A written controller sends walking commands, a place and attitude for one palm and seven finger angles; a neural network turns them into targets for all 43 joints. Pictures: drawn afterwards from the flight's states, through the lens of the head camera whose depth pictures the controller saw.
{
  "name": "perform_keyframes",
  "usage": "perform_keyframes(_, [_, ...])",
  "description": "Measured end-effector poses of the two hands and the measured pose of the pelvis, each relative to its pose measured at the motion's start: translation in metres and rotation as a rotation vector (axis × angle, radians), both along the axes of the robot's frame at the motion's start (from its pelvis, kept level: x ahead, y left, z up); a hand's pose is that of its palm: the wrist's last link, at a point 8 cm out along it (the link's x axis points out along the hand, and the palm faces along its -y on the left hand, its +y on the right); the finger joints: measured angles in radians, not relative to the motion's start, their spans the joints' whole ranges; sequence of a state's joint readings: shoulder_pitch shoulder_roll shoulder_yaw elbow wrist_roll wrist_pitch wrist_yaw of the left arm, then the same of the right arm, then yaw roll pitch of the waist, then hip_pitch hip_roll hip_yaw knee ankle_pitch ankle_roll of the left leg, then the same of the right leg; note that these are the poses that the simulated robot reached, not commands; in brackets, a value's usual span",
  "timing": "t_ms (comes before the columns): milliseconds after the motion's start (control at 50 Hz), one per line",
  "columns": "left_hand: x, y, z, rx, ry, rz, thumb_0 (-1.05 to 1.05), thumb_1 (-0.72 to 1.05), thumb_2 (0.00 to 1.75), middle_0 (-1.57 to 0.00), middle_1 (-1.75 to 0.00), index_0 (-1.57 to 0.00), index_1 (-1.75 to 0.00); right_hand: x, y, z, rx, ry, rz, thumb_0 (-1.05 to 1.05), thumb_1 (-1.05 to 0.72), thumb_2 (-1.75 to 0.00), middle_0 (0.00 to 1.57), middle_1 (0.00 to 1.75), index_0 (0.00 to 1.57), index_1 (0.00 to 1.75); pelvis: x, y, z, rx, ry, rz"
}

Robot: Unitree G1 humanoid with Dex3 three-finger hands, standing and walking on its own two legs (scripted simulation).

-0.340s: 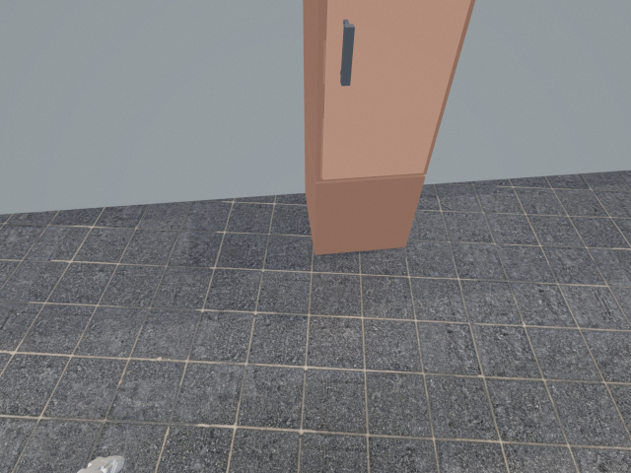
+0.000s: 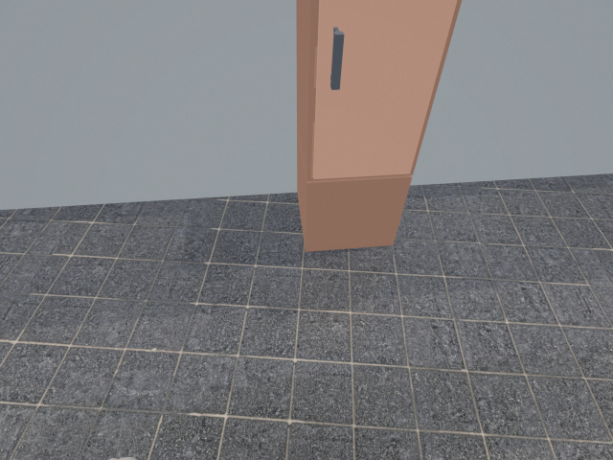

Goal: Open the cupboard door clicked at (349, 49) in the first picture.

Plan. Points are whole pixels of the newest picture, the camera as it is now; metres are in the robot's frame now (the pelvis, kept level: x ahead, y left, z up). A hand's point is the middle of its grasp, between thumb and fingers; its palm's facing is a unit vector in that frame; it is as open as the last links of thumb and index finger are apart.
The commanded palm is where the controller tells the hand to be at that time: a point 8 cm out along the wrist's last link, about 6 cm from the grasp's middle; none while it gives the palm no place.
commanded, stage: stand and wait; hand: left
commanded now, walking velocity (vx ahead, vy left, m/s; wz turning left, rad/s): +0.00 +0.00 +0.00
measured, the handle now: (335, 58) +1.05 -0.01 +0.08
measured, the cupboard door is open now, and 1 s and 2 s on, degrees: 0 0 0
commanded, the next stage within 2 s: look at it before walking up in 0.48 s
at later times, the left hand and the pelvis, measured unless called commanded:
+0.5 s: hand out of the picture +0.06 +0.24 -0.15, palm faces -0.03 -0.94 -0.34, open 7.4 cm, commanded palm none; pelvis -0.01 -0.01 +0.00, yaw +0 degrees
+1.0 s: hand out of the picture +0.06 +0.24 -0.15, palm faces -0.03 -0.94 -0.33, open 7.4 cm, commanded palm none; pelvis -0.01 +0.00 +0.00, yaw -1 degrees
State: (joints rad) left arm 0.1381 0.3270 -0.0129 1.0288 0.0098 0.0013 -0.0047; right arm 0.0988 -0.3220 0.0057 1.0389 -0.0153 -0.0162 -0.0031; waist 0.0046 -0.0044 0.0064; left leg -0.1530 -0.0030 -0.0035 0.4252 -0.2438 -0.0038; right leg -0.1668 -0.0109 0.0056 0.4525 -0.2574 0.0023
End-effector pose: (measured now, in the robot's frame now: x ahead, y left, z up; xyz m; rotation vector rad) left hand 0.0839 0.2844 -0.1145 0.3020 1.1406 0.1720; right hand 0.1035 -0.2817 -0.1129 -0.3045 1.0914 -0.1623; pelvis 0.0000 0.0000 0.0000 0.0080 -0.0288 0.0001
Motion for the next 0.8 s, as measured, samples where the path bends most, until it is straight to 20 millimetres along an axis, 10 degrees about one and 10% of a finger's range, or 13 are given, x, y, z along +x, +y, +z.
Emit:
perform_keyframes(360, [-0.035, 0.002, -0.002, 0.019, 0.086, 0.022, 0.01, 0.9, 0.9, -0.2, -0.3, -0.2, -0.3, -0.057, -0.019, -0.007, -0.016, 0.135, -0.054, 0.01, -0.9, -0.9, 0.2, 0.3, 0.2, 0.3, -0.011, -0.008, 0.003, -0.003, -0.005, -0.004])
perform_keyframes(800, [-0.022, -0.001, 0.0, 0.008, 0.045, -0.002, 0.01, 0.9, 0.9, -0.2, -0.3, -0.2, -0.3, -0.054, -0.014, -0.005, -0.006, 0.108, -0.055, 0.0, -0.9, -0.9, 0.2, 0.3, 0.2, 0.3, -0.014, -0.006, 0.004, -0.003, -0.004, -0.01])
